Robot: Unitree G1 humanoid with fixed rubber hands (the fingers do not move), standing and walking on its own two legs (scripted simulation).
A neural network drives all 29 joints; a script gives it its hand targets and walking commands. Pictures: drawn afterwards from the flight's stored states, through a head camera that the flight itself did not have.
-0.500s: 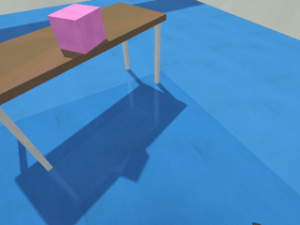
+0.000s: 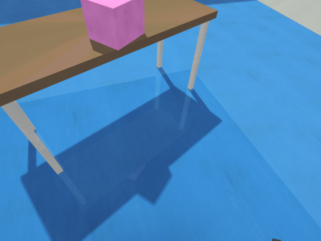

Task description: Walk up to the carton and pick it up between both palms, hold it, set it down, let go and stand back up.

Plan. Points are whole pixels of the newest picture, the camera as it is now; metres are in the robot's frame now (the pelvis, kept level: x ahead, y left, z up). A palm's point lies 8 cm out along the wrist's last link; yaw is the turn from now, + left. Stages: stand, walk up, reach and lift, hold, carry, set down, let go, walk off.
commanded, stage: walk up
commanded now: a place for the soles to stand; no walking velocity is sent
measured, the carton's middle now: (115, 17) +1.11 +0.23 +0.05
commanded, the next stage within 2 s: none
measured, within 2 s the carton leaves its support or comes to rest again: neither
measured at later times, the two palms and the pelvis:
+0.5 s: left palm out of the picture +0.15 +0.27 -0.07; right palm (268, 185) +0.31 -0.33 -0.11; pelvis +0.15 -0.07 +0.00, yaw +17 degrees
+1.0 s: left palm (53, 216) +0.22 +0.28 -0.06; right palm (264, 166) +0.37 -0.33 -0.09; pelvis +0.23 -0.05 +0.02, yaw +18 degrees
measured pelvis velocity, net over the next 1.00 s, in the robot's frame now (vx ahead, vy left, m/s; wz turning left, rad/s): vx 0.23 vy -0.05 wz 0.32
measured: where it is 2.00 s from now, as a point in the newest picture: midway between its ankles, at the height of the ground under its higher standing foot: (150, 213)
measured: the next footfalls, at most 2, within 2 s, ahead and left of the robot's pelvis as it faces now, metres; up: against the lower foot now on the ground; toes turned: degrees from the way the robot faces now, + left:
right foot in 0.40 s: +0.26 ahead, -0.10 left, +0.00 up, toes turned +8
left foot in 1.14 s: +0.29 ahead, +0.16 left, +0.00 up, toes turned +23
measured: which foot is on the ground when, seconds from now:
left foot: down 0.00-0.40, up 0.42-1.00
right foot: up 0.00-0.38, down 0.40-1.00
